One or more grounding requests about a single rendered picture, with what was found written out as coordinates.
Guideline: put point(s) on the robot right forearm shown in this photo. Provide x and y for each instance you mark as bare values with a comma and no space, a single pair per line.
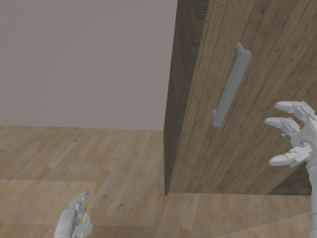
311,168

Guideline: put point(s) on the handle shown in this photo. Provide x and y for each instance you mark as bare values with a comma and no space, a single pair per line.
238,70

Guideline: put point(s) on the right robot hand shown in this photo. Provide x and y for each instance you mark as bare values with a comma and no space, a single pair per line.
308,150

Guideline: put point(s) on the left robot hand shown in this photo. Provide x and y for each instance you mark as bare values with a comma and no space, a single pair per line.
69,219

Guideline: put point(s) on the wardrobe door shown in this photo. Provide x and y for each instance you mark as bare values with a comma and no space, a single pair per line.
298,179
233,158

